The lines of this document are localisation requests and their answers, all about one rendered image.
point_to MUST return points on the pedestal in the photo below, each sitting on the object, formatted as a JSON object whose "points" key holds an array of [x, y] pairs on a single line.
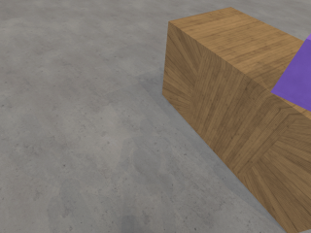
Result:
{"points": [[219, 70]]}

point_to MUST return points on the carton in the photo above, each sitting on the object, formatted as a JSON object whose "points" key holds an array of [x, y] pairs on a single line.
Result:
{"points": [[295, 83]]}

